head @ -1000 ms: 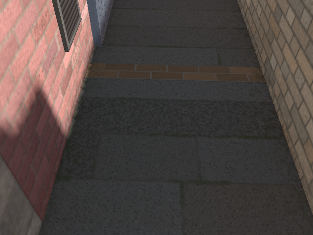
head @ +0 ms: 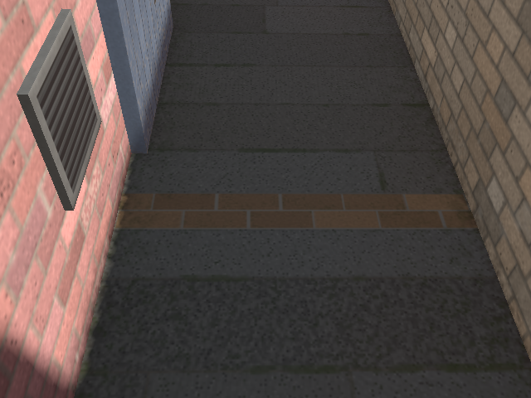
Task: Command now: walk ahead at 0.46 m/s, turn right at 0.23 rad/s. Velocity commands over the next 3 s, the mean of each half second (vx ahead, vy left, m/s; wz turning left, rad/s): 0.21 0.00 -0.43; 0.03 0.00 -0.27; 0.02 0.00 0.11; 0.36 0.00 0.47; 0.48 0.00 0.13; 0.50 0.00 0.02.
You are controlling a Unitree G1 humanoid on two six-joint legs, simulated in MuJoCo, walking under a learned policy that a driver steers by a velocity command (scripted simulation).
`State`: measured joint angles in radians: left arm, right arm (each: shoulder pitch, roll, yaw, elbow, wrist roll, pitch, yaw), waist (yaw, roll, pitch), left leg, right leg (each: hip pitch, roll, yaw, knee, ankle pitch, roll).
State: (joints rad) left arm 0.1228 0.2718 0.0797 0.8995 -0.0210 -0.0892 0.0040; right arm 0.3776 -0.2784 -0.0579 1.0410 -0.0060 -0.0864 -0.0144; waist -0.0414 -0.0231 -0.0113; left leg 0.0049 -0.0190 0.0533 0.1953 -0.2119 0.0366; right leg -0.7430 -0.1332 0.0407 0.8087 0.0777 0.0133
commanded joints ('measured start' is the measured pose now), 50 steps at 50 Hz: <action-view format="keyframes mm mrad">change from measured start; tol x32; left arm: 1 -95 34 -6 -76 -8 -18 -20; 50 48 149 -8 -200 23 112 31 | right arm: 1 -13 -165 -20 -52 -6 -4 -11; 50 -102 -82 -5 -217 -19 34 4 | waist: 1 10 109 123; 12 89 -123 -476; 33 -4 -101 -121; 36 86 304 -54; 50 -23 -16 -61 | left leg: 1 -72 251 -41 -92 184 111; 8 30 209 100 370 745 15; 11 -578 -69 -70 1255 -512 -119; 12 -602 -8 -163 1284 -445 -95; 32 -367 13 -115 465 -84 -120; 36 -108 351 -446 171 574 101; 50 -202 79 -157 194 150 1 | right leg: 1 -10 20 -26 -97 94 -2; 9 594 162 -100 -311 155 -129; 11 1115 -269 645 -319 514 -444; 17 462 -49 299 -518 -5 -280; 26 415 5 344 -529 -329 -263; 33 471 26 337 -387 -3 -203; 37 264 253 108 152 -741 -2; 50 617 38 65 -323 -83 -49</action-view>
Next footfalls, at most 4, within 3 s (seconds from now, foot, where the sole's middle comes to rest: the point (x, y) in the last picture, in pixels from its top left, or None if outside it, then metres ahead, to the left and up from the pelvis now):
0.18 right None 0.31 -0.17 -0.79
0.70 left None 0.36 0.04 -0.79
0.98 right None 0.24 -0.19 -0.79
1.64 left None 0.38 0.05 -0.79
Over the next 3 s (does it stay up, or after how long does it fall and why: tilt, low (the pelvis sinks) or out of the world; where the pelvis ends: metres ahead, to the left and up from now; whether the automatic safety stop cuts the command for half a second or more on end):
stays up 1.03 -0.04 0.00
